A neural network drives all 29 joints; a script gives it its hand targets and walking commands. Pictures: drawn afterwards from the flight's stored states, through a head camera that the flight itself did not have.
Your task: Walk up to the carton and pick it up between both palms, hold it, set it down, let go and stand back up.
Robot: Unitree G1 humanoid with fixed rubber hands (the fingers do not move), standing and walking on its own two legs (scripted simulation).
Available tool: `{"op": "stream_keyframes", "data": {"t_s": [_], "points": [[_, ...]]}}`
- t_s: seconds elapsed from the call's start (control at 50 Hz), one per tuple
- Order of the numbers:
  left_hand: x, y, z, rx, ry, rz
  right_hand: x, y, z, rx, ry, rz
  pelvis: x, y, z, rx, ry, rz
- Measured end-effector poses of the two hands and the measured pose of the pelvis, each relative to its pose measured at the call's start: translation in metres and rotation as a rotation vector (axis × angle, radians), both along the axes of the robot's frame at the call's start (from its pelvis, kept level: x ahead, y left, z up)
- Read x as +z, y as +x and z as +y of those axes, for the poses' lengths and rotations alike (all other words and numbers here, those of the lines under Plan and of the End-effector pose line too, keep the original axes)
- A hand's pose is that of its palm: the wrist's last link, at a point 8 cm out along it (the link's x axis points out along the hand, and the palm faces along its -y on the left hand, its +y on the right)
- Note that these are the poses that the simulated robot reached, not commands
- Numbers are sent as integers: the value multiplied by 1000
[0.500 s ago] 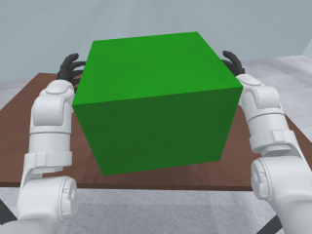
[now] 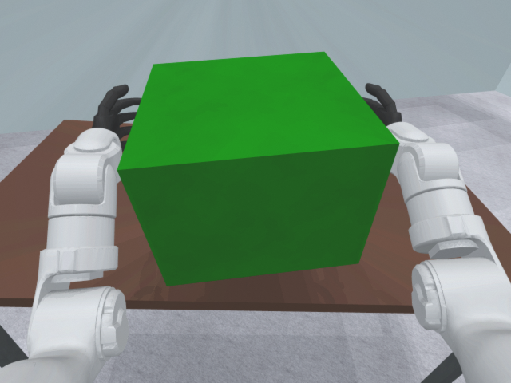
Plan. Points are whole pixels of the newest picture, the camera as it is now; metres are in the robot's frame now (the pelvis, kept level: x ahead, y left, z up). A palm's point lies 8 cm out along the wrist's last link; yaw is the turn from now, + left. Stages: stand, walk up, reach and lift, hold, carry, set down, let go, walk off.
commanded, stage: hold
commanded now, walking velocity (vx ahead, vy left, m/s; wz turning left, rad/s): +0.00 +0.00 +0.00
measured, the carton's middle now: (251, 159) +0.41 -0.01 +0.19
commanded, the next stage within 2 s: none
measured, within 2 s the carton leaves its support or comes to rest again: neither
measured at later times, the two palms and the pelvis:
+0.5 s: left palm (108, 137) +0.37 +0.19 +0.25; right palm (384, 133) +0.37 -0.20 +0.27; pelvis +0.00 +0.00 +0.00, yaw +0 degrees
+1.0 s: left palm (109, 139) +0.37 +0.19 +0.25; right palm (384, 134) +0.37 -0.20 +0.27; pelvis +0.00 +0.00 +0.00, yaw +0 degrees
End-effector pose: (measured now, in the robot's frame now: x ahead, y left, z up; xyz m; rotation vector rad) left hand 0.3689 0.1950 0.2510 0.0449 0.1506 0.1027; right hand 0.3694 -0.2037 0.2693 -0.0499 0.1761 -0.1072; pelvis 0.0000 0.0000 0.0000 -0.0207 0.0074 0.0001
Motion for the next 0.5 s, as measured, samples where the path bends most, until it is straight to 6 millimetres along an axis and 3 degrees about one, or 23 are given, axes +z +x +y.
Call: {"op": "stream_keyframes", "data": {"t_s": [0.08,0.5], "points": [[-6,2,0,-3,-3,29,-5,1,0,-5,7,29,0,0,0,0,0,0],[1,1,0,-3,-3,3,0,0,0,-2,0,3,0,0,0,0,0,0]]}}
